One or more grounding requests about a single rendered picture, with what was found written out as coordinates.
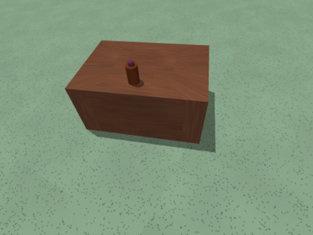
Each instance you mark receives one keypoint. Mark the bottle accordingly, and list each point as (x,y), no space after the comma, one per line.
(132,72)

